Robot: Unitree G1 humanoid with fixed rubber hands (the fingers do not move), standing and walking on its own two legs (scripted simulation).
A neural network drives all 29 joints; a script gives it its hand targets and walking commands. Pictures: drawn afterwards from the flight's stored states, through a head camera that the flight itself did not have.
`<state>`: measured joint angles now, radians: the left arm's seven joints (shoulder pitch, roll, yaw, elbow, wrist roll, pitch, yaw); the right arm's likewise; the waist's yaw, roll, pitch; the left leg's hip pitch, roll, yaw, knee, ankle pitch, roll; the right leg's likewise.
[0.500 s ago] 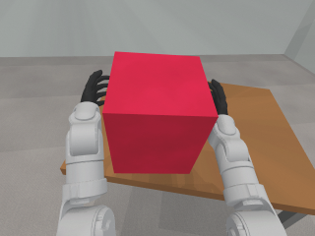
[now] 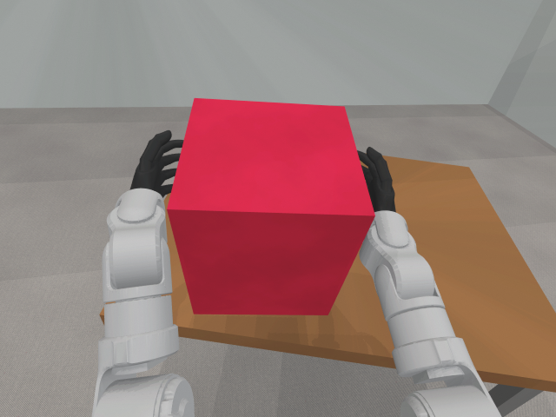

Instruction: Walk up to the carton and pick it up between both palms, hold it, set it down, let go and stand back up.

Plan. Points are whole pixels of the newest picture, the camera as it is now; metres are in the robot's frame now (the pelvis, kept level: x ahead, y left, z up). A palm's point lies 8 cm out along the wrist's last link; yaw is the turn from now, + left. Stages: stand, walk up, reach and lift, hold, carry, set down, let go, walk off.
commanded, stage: hold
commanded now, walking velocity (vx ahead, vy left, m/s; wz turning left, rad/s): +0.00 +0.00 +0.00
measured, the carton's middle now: (266, 214) +0.37 +0.00 +0.14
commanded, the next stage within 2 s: none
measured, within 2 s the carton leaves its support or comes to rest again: neither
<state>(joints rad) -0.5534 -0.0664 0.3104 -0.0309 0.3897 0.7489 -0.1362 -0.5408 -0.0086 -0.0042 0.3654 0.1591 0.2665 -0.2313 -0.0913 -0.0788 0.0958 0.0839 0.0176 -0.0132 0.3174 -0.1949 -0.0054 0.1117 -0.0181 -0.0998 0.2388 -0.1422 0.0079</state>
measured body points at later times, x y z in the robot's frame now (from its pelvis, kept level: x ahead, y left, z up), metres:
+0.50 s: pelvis -0.02 -0.01 +0.00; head -0.06 +0.01 +0.45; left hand +0.35 +0.14 +0.20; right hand +0.35 -0.16 +0.19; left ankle +0.00 +0.12 -0.75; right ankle +0.01 -0.12 -0.75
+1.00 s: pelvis -0.01 +0.00 +0.00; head -0.05 +0.04 +0.45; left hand +0.36 +0.17 +0.20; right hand +0.36 -0.14 +0.19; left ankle +0.00 +0.12 -0.75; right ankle +0.01 -0.12 -0.75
